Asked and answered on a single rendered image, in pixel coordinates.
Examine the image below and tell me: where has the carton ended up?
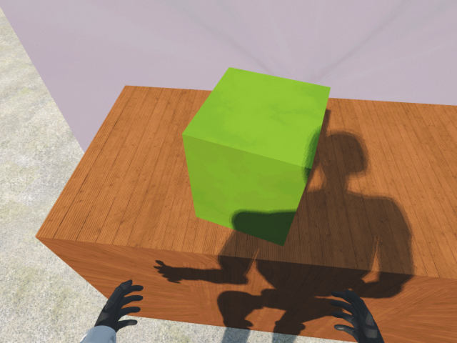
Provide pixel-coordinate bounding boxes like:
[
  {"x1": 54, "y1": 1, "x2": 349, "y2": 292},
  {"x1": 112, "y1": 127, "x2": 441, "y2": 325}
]
[{"x1": 182, "y1": 67, "x2": 331, "y2": 246}]

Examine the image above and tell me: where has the pedestal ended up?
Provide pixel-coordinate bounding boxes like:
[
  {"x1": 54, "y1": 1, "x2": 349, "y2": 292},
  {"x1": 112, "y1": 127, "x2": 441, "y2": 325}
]
[{"x1": 35, "y1": 85, "x2": 457, "y2": 343}]

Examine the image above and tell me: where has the right robot hand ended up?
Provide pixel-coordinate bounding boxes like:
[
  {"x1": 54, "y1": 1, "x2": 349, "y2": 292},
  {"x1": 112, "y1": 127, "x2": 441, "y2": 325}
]
[{"x1": 330, "y1": 289, "x2": 384, "y2": 343}]

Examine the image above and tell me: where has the left robot forearm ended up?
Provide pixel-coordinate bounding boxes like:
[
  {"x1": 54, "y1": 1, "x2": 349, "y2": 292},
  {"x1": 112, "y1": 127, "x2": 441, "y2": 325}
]
[{"x1": 79, "y1": 325, "x2": 116, "y2": 343}]

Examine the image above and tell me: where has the left robot hand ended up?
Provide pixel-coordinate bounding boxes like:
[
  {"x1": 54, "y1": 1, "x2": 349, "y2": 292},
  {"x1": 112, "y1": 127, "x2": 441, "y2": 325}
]
[{"x1": 94, "y1": 279, "x2": 144, "y2": 333}]

